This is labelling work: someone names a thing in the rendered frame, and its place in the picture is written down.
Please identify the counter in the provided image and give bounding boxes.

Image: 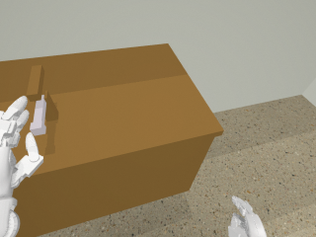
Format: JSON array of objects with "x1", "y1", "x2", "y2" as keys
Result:
[{"x1": 0, "y1": 43, "x2": 224, "y2": 237}]

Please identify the right robot hand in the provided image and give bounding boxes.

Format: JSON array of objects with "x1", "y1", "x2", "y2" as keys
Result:
[{"x1": 228, "y1": 196, "x2": 267, "y2": 237}]

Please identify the left robot hand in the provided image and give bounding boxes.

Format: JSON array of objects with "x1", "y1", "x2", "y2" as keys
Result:
[{"x1": 0, "y1": 96, "x2": 43, "y2": 198}]

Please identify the tap lever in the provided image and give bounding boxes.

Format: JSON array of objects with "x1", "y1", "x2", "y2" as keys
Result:
[{"x1": 30, "y1": 95, "x2": 46, "y2": 136}]

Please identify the left robot forearm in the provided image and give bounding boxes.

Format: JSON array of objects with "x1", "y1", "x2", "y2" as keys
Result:
[{"x1": 0, "y1": 197, "x2": 21, "y2": 237}]

